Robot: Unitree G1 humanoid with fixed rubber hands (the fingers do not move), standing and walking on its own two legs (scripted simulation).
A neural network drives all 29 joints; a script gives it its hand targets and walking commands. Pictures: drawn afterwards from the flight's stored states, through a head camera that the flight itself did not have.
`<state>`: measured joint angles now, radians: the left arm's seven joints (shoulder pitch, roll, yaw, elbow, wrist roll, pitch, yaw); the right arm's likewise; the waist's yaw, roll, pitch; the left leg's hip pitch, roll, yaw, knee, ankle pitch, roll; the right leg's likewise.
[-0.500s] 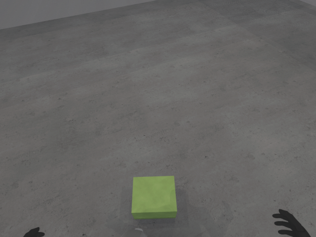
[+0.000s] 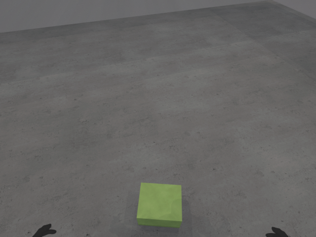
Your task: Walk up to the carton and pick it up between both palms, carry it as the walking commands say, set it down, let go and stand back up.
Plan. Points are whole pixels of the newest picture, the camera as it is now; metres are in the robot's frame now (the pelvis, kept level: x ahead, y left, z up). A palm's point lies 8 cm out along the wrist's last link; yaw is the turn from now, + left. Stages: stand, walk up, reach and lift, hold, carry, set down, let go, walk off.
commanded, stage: walk up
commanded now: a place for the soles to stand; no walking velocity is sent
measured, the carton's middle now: (159, 204) +0.43 -0.01 -0.69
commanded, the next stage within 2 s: reach and lift in 0.92 s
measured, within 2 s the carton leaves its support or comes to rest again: neither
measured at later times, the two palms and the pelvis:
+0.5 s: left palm out of the picture +0.09 +0.37 -0.08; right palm out of the picture +0.13 -0.30 -0.09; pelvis +0.00 +0.02 +0.01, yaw +0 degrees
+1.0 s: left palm out of the picture +0.13 +0.35 -0.07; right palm out of the picture +0.16 -0.30 -0.08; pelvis +0.01 +0.01 +0.00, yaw -1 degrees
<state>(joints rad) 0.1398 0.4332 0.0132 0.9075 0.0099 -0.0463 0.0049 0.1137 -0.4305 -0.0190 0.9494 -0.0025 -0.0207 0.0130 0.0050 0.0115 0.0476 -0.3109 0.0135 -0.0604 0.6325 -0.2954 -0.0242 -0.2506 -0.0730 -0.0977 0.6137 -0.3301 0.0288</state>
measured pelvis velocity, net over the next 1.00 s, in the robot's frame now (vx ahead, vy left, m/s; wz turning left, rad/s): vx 0.01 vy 0.01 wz -0.03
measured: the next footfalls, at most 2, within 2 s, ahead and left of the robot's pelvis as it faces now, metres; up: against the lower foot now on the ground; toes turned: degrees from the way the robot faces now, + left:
none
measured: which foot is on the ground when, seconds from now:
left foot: down 0.00-1.00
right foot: down 0.00-1.00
